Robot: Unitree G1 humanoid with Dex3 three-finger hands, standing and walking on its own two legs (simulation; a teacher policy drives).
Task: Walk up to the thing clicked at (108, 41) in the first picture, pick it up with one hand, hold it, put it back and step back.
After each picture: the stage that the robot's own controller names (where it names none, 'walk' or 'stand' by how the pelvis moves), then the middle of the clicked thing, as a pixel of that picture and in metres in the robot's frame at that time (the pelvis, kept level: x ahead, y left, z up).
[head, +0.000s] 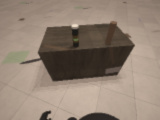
stand; (110, 33) +0.94 -0.20 +0.03
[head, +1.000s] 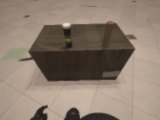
walk; (107, 34) +0.84 -0.13 +0.06
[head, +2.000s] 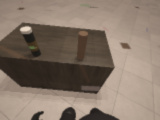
walk; (81, 46) +0.58 +0.11 +0.07
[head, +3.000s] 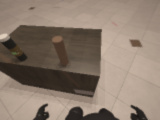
stand; (61, 52) +0.49 +0.25 +0.06
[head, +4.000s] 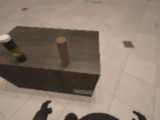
walk; (63, 52) +0.51 +0.23 +0.04
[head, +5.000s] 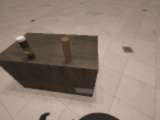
stand; (67, 50) +0.62 +0.24 +0.03
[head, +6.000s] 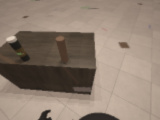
stand; (62, 50) +0.59 +0.26 +0.03
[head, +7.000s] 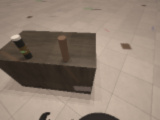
stand; (64, 49) +0.61 +0.26 +0.03
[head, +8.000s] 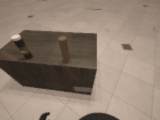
stand; (64, 50) +0.60 +0.26 +0.02
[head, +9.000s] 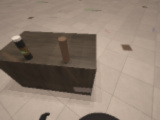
stand; (64, 50) +0.60 +0.26 +0.02
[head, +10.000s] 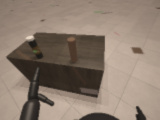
rise first; (73, 50) +0.62 +0.22 +0.03
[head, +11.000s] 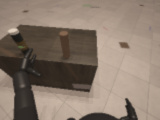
go down; (65, 46) +0.63 +0.21 +0.04
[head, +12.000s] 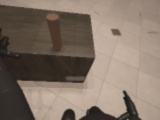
go down; (55, 34) +0.61 +0.21 +0.09
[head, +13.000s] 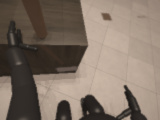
close in; (36, 16) +0.63 +0.23 +0.13
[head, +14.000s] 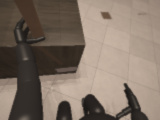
close; (31, 18) +0.63 +0.24 +0.13
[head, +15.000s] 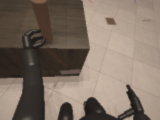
lift; (44, 23) +0.63 +0.22 +0.12
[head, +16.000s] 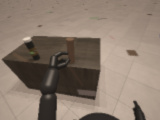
lift; (70, 51) +0.64 +0.22 +0.06
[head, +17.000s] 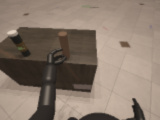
hold; (64, 46) +0.62 +0.22 +0.05
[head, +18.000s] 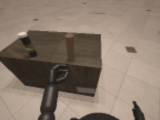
hold; (70, 48) +0.62 +0.20 +0.07
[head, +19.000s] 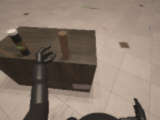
go down; (64, 46) +0.63 +0.22 +0.06
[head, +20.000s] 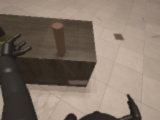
go down; (60, 41) +0.60 +0.20 +0.07
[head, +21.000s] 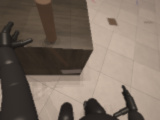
close in; (48, 23) +0.62 +0.21 +0.11
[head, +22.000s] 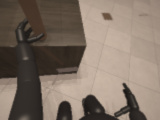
close; (35, 19) +0.63 +0.23 +0.13
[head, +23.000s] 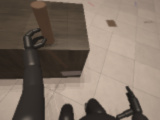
lift; (45, 26) +0.63 +0.22 +0.11
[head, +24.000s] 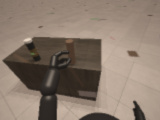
lift; (71, 52) +0.62 +0.21 +0.06
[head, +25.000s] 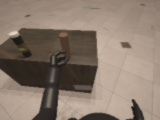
stand; (65, 47) +0.62 +0.22 +0.05
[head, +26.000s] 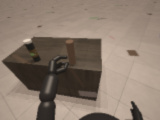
close; (71, 53) +0.62 +0.21 +0.05
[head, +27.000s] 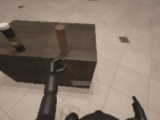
hold; (62, 41) +0.62 +0.22 +0.08
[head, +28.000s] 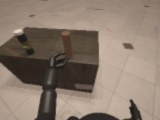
go down; (67, 45) +0.64 +0.21 +0.06
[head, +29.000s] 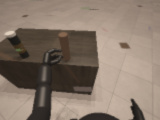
hold; (65, 47) +0.60 +0.21 +0.07
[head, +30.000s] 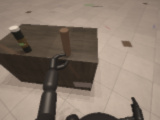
hold; (66, 43) +0.64 +0.21 +0.07
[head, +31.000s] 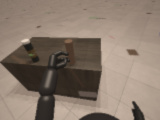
hold; (70, 53) +0.61 +0.21 +0.06
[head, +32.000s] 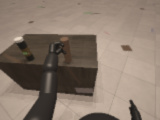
crouch; (66, 50) +0.62 +0.22 +0.04
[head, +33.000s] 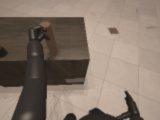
lower; (50, 40) +0.61 +0.23 +0.07
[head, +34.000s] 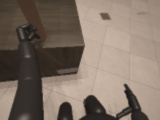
lower; (34, 20) +0.64 +0.23 +0.13
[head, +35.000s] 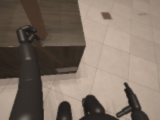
lower; (35, 18) +0.64 +0.22 +0.13
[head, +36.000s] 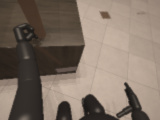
lower; (33, 18) +0.64 +0.22 +0.13
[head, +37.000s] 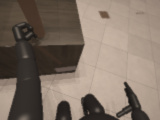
rest; (32, 16) +0.64 +0.22 +0.13
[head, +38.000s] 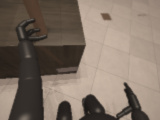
open; (35, 14) +0.68 +0.23 +0.13
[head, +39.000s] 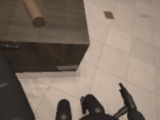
sink last; (32, 8) +0.79 +0.30 +0.03
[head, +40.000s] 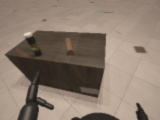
sink last; (68, 45) +0.77 +0.32 -0.02
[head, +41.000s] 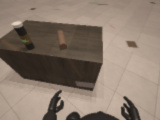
stand; (61, 39) +0.77 +0.33 -0.01
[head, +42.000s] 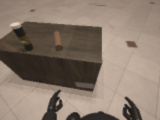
stand; (57, 40) +0.75 +0.37 +0.00
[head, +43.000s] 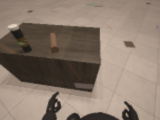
stand; (53, 42) +0.74 +0.38 +0.00
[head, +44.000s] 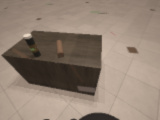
stand; (59, 48) +0.76 +0.39 -0.06
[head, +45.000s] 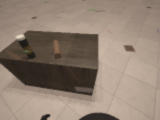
stand; (56, 48) +0.74 +0.40 -0.06
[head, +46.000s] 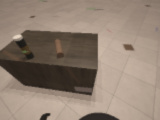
stand; (58, 47) +0.74 +0.37 -0.07
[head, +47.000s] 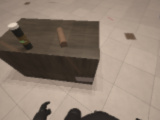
walk; (61, 36) +0.79 +0.34 -0.05
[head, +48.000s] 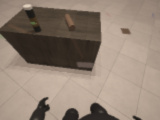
walk; (69, 22) +1.03 +0.28 -0.05
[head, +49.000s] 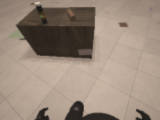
walk; (71, 14) +1.34 +0.39 -0.04
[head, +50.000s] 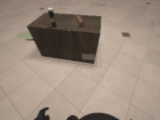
stand; (80, 21) +1.41 +0.22 -0.05
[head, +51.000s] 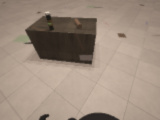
stand; (77, 23) +1.44 +0.24 -0.07
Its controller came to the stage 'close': yes
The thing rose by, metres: 0.00
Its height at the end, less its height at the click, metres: -0.09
